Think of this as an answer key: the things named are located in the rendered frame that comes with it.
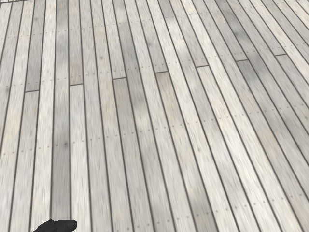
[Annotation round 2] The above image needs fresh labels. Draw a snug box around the left robot hand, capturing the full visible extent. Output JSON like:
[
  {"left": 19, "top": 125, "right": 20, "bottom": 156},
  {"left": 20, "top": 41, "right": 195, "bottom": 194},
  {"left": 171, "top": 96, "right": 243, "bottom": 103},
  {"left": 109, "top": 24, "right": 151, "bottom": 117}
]
[{"left": 33, "top": 219, "right": 77, "bottom": 232}]

